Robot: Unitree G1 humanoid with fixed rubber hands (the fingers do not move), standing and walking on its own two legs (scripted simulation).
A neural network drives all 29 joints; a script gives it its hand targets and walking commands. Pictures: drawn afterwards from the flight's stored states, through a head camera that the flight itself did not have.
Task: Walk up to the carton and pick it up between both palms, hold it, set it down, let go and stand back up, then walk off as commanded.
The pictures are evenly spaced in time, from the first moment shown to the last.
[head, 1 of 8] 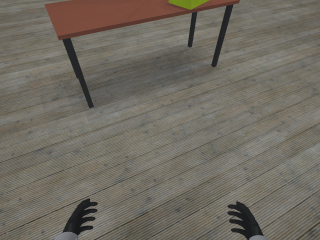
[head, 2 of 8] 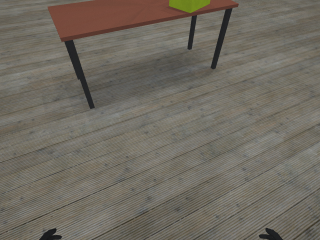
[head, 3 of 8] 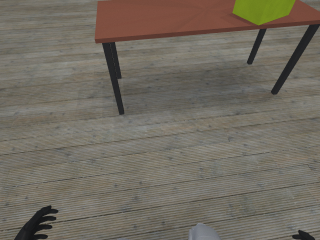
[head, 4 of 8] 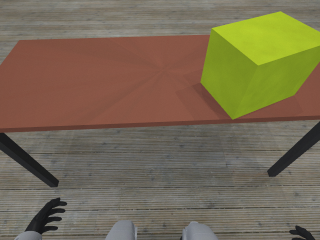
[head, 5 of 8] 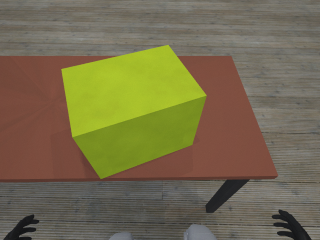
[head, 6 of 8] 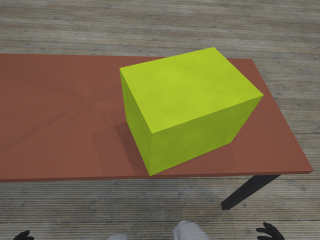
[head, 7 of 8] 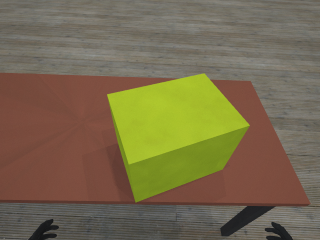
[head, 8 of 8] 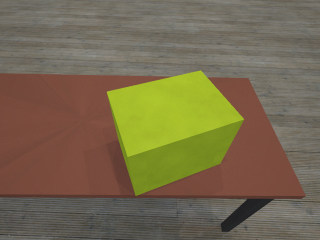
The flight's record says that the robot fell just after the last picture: no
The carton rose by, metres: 0.00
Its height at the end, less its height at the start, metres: +0.00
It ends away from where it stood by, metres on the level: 0.00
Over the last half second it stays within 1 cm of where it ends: yes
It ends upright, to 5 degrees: yes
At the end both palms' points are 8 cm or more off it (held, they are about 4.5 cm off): yes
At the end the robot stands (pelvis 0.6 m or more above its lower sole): yes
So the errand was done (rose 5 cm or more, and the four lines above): no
